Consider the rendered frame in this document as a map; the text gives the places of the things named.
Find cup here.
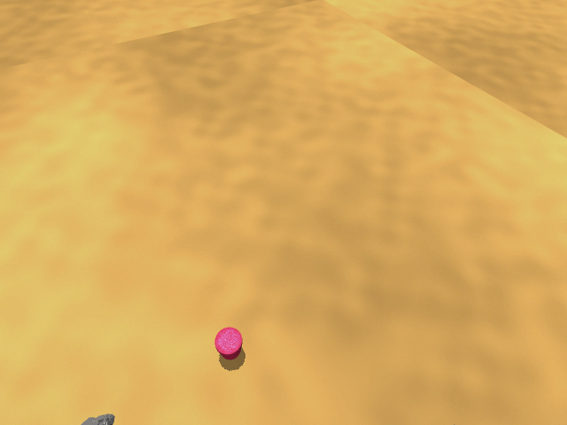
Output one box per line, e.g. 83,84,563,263
214,328,243,359

